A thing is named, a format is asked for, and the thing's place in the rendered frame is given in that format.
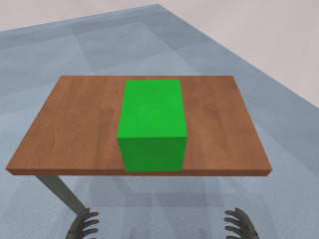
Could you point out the right robot hand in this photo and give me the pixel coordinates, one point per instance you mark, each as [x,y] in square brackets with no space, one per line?
[246,231]

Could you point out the left robot hand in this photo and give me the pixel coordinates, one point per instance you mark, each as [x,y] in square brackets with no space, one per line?
[79,224]

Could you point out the table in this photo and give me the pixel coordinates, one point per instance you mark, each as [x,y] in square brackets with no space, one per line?
[75,133]

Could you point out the carton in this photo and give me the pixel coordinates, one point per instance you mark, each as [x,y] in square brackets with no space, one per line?
[152,132]

